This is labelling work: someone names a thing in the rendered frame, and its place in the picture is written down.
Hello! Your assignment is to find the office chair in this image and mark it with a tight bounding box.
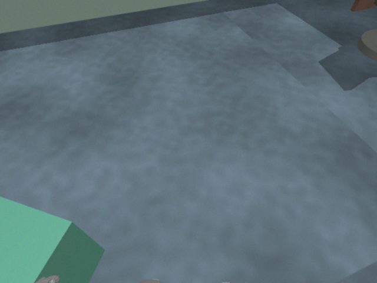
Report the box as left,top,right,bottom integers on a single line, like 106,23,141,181
357,0,377,61

